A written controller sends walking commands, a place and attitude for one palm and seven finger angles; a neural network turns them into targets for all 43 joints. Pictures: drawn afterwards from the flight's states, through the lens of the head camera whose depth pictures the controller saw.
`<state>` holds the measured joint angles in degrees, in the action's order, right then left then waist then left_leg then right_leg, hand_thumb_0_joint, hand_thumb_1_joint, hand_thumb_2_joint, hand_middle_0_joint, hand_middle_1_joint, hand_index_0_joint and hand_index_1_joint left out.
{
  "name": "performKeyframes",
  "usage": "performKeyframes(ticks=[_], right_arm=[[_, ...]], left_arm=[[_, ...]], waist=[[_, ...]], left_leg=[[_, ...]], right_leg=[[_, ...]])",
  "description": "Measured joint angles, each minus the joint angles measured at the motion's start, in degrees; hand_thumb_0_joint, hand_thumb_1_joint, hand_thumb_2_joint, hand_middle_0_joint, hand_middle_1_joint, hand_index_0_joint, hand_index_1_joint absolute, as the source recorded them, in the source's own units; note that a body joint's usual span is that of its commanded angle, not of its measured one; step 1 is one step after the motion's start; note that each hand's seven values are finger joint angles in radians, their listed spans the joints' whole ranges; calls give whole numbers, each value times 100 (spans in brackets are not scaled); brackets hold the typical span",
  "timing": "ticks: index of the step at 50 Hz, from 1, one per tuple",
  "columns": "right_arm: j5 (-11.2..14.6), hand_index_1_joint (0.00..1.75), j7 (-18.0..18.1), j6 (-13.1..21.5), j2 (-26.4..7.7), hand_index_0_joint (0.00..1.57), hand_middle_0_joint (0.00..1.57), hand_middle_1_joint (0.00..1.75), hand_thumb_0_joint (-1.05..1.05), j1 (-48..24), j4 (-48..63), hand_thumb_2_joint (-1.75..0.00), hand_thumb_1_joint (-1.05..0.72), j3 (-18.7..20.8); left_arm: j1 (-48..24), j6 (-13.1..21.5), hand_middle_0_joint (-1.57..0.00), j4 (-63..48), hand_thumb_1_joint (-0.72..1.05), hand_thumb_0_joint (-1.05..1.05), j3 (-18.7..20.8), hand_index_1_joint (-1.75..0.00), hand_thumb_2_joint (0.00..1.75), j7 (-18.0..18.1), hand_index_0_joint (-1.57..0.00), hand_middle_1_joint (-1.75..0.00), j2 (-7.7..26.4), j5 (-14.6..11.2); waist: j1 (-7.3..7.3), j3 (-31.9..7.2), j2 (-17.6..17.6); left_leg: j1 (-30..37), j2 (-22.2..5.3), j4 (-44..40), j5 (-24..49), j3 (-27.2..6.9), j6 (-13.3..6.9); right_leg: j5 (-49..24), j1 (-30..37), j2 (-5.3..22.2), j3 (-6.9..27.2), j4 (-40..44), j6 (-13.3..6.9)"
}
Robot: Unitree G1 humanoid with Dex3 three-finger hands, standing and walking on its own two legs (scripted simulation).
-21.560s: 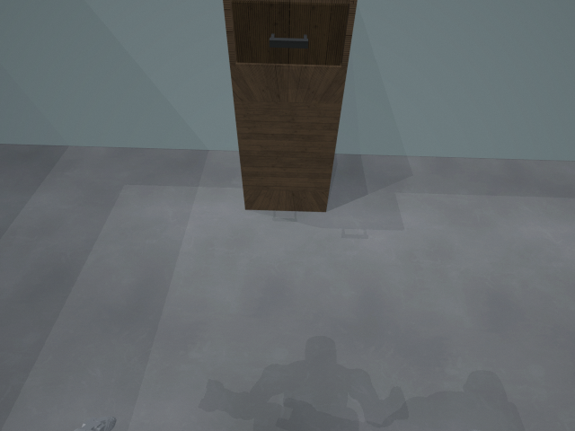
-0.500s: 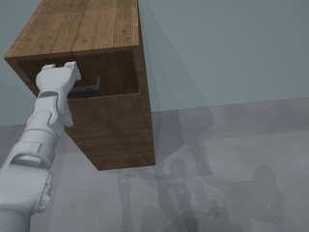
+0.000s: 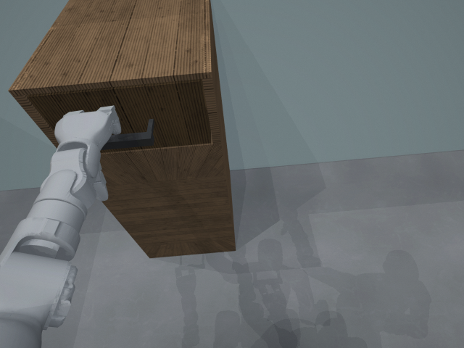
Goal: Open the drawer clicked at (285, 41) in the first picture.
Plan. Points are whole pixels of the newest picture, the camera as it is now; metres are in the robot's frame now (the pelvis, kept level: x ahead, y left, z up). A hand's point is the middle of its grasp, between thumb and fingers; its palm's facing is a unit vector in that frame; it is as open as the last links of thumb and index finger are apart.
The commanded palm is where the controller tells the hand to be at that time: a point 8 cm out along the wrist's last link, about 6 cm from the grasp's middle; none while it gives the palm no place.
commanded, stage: re-aim the fingers above the handle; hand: left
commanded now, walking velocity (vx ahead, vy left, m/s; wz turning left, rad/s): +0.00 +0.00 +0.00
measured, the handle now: (126, 133) +0.53 +0.24 +0.05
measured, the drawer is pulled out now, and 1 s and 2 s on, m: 0.00 0.00 0.00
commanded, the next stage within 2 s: lower the fingers behind the handle in 0.80 s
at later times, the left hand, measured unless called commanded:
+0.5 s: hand (122, 154) +0.44 +0.22 +0.08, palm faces -0.19 -0.01 -0.98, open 13.8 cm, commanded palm +0.43 +0.23 +0.16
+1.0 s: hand (132, 165) +0.42 +0.19 +0.08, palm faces -0.17 -0.04 -0.98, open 13.8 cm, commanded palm +0.42 +0.22 +0.15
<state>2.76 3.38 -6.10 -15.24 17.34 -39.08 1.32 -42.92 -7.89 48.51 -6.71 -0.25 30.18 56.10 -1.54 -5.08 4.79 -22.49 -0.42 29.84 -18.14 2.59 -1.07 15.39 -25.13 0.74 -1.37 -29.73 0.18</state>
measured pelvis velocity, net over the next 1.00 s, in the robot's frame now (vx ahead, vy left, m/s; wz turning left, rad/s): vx -0.01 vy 0.00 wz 0.03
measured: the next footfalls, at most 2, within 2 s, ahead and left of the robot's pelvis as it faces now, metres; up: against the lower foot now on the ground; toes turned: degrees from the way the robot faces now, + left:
none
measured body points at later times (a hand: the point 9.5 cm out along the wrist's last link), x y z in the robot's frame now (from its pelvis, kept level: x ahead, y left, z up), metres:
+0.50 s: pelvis +0.00 +0.00 +0.00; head +0.05 -0.03 +0.44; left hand +0.45 +0.22 +0.14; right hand +0.07 -0.26 -0.14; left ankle -0.04 +0.11 -0.73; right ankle -0.02 -0.12 -0.73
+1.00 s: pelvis -0.01 +0.00 +0.00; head +0.03 -0.02 +0.44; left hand +0.42 +0.19 +0.13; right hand +0.09 -0.27 -0.13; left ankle -0.04 +0.11 -0.73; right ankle -0.02 -0.12 -0.73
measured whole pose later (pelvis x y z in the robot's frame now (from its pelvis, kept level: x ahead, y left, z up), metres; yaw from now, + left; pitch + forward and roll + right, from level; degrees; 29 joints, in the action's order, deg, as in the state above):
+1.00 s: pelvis -0.01 +0.00 +0.00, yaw +2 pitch +9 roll +0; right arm 1.9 5.1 -4.6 -16.4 14.8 -39.6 2.0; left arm -40.9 3.1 39.9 -11.2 -4.1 25.9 54.0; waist -1.3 -3.9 3.3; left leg -22.7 0.3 32.3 -18.3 0.8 -1.2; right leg 15.9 -24.4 1.6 -3.0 -31.6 0.2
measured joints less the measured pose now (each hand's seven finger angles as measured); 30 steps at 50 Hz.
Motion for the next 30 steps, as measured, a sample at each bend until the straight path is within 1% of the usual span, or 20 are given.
performKeyframes(ticks=[2,3,4,6,7,8,9,10,12,14,15,17,19,20,21,23,24,26,28,30], right_arm=[[-27,30,76,38,-22,21,21,30,1,12,-19,-89,-90,39],[-47,30,105,68,-38,21,21,30,1,-3,-32,-89,-90,62],[-66,30,127,101,-53,21,21,30,1,-30,-43,-89,-90,91],[-104,30,144,165,-85,21,20,30,1,-107,-54,-89,-90,143],[-119,30,134,192,-99,21,20,30,1,-156,-56,-89,-90,161],[-132,30,115,217,-109,20,20,30,1,-207,-61,-89,-90,170],[-141,30,90,243,-113,20,20,30,1,-257,-67,-89,-90,173],[-146,30,59,264,-109,20,20,30,1,-304,-75,-89,-90,170],[-150,30,-16,277,-90,20,20,30,1,-393,-97,-89,-90,143],[-144,30,-92,243,-65,20,20,30,1,-445,-117,-89,-91,93],[-133,30,-124,208,-53,20,20,30,1,-448,-117,-89,-91,65],[-98,30,-165,117,-36,20,20,30,1,-407,-101,-89,-91,14],[-50,30,-160,10,-25,20,20,30,1,-304,-54,-89,-90,-9],[-31,30,-142,-32,-21,20,20,30,1,-242,-32,-89,-90,-11],[-22,30,-113,-64,-16,20,20,30,1,-183,-18,-89,-90,-10],[-31,30,-33,-91,-5,21,20,30,1,-85,-5,-89,-90,-2],[-44,30,10,-81,1,21,20,30,1,-47,-4,-89,-90,9],[-84,30,78,-42,5,21,21,30,1,-4,-2,-89,-90,44],[-119,30,108,-2,-1,21,21,30,1,-16,2,-89,-90,76],[-145,30,95,58,-4,21,20,30,1,-77,-11,-89,-90,98]], left_arm=[[151,392,-32,-410,-48,-1,-225,-120,31,-238,-31,-120,-83,-97],[187,626,-32,-590,-48,-1,-326,-120,31,-289,-31,-120,-142,-124],[204,821,-33,-747,-48,-1,-388,-120,31,-264,-31,-121,-203,-70],[184,1253,-34,-924,-49,-1,-319,-120,30,-70,-32,-122,-285,-11],[145,1424,-34,-951,-49,0,-261,-120,30,89,-32,-122,-314,20],[85,1536,-34,-933,-49,0,-186,-120,30,274,-32,-122,-334,60],[-4,1578,-34,-860,-49,0,-107,-120,30,483,-32,-122,-345,112],[-113,1552,-34,-745,-49,0,-7,-120,30,697,-32,-122,-351,170],[-354,1288,-34,-426,-49,0,197,-120,30,1082,-32,-122,-326,279],[-595,842,-33,6,-49,0,346,-120,30,1300,-32,-121,-251,384],[-696,580,-33,233,-49,0,364,-120,30,1316,-32,-121,-199,415],[-792,100,-32,598,-49,0,326,-120,31,1144,-31,-121,-97,427],[-726,-240,-32,719,-48,0,171,-120,31,757,-31,-121,-44,314],[-643,-306,-32,664,-48,0,83,-120,31,519,-31,-121,-46,225],[-537,-289,-32,545,-48,0,4,-120,31,284,-31,-120,-63,136],[-289,-26,-32,148,-48,0,-134,-120,31,-127,-31,-120,-129,-28],[-164,203,-32,-94,-48,-1,-187,-120,31,-267,-31,-120,-180,-91],[82,758,-32,-566,-48,-1,-198,-120,31,-359,-31,-120,-307,-125],[258,1299,-32,-881,-48,-1,-89,-120,31,-186,-32,-120,-420,-56],[265,1639,-33,-942,-48,0,91,-120,30,216,-32,-120,-473,76]], waist=[[39,69,-65],[53,104,-99],[65,132,-129],[81,156,-173],[77,155,-186],[62,143,-193],[42,124,-195],[21,102,-196],[-20,60,-179],[-50,12,-141],[-59,-12,-114],[-63,-53,-50],[-60,-80,14],[-58,-80,35],[-57,-71,45],[-60,-28,27],[-56,-1,4],[-39,41,-48],[-38,56,-91],[-66,69,-125]], left_leg=[[24,19,58,-25,-96,6],[16,28,102,-41,-137,8],[-7,36,152,-60,-168,11],[-87,43,257,-97,-193,18],[-134,43,305,-114,-191,21],[-186,41,348,-127,-185,24],[-241,40,385,-138,-175,25],[-293,38,413,-145,-159,26],[-373,28,436,-145,-112,27],[-416,14,412,-128,-55,28],[-421,8,386,-116,-28,27],[-396,-2,309,-87,20,22],[-329,-6,223,-58,35,12],[-285,-5,188,-48,27,8],[-240,-2,165,-43,11,5],[-159,10,152,-46,-36,2],[-127,16,159,-53,-60,2],[-90,19,197,-78,-79,5],[-102,9,262,-114,-65,12],[-167,0,345,-145,-47,19]], right_leg=[[42,78,25,-95,-23,-8],[65,94,37,-136,-49,-11],[87,90,47,-166,-84,-13],[123,26,57,-190,-172,-19],[136,-23,59,-187,-217,-20],[145,-77,58,-180,-258,-21],[152,-137,57,-170,-297,-22],[156,-200,56,-153,-333,-22],[148,-311,46,-105,-378,-23],[122,-388,30,-49,-378,-20],[106,-411,21,-21,-365,-20],[71,-415,6,26,-311,-17],[41,-353,-2,40,-230,-11],[33,-304,-1,32,-193,-7],[32,-250,2,16,-165,-4],[50,-144,16,-30,-143,-3],[64,-99,23,-54,-144,-5],[91,-52,27,-72,-171,-10],[114,-68,18,-58,-226,-15],[134,-142,12,-40,-308,-20]])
